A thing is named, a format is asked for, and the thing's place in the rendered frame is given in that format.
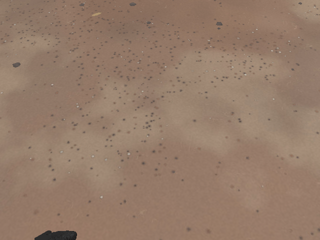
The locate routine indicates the left robot hand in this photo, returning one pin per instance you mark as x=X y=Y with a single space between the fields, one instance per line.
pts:
x=58 y=235

